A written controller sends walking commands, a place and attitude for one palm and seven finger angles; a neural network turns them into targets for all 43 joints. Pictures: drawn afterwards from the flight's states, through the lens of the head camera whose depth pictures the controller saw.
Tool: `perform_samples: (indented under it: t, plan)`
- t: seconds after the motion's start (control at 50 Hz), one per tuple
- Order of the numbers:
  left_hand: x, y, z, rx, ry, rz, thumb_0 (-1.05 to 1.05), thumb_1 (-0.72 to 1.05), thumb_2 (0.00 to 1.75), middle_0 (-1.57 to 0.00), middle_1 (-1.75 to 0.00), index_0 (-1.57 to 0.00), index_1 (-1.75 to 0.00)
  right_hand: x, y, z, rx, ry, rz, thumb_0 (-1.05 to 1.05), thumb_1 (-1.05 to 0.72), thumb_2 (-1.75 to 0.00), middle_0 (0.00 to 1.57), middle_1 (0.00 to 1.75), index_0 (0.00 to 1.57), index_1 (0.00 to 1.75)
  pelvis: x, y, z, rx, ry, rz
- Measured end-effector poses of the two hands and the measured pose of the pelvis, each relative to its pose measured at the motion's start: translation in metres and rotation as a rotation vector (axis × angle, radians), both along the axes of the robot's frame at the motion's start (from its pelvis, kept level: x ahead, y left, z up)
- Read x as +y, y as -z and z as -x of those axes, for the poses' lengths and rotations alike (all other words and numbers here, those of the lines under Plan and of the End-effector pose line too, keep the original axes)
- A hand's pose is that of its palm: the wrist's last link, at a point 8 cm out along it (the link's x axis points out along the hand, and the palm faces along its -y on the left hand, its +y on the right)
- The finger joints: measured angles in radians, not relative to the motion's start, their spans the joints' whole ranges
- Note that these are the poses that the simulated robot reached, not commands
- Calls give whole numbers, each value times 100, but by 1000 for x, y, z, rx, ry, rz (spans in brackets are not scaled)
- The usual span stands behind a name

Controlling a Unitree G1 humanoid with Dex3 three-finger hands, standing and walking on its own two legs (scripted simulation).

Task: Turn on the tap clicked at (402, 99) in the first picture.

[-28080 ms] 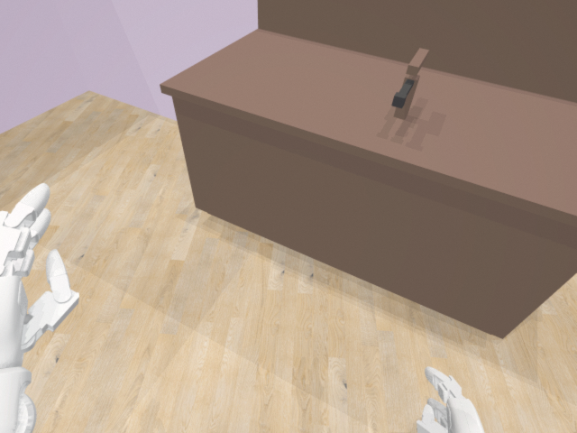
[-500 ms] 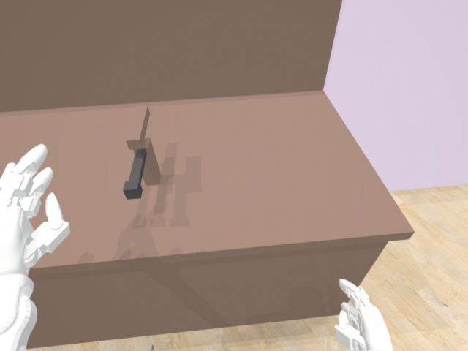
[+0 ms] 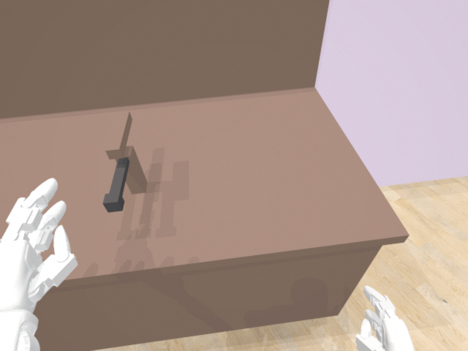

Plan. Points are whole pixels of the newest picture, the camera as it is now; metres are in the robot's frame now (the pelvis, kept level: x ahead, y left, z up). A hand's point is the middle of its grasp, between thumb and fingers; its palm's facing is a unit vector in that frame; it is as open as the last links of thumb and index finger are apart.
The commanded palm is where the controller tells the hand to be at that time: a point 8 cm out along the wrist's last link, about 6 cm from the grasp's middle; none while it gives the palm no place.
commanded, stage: turn the palm inward beside the body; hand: left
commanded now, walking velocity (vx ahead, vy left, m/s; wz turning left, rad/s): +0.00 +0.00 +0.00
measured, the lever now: (114, 202) +0.35 +0.29 +0.06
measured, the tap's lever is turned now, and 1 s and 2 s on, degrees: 0 0 0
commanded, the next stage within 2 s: reach beside the lever's end, fingers flat in 1.12 s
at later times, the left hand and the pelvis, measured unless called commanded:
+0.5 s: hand (51, 289) +0.15 +0.25 +0.13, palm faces +0.41 -0.90 -0.15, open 7.4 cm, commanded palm +0.10 +0.29 +0.14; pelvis -0.02 +0.02 +0.00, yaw +1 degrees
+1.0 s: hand (51, 277) +0.17 +0.26 +0.13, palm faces +0.41 -0.90 -0.13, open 7.4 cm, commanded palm +0.12 +0.31 +0.14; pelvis -0.01 +0.03 +0.00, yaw +1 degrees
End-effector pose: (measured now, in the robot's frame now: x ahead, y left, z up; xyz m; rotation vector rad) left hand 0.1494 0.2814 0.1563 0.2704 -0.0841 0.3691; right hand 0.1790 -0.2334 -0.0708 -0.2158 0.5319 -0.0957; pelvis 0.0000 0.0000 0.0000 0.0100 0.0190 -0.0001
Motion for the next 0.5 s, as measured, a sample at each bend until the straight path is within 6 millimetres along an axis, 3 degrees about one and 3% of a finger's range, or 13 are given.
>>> perform_samples:
  t: [0.14, 0.24, 0.5]
  plan:
    - [2, -5, 12, -44, -24, 18, 2, 90, 90, -21, -30, -21, -30, 21, -5, -3, -44, -40, -34, 1, -90, -90, 20, 30, 21, 30, 4, 1, 6, -10, -3, 6]
    - [7, 4, 24, -6, -45, 61, 2, 90, 90, -20, -30, -21, -30, 33, -7, -1, -58, -56, -41, 1, -90, -90, 20, 30, 21, 30, 9, 0, 13, -23, -9, 12]
    - [12, 16, 39, 5, -52, 104, 2, 90, 90, -20, -30, -21, -30, 46, -12, 8, -69, -79, -16, 1, -90, -90, 20, 30, 21, 30, 20, 2, 24, -30, -16, 24]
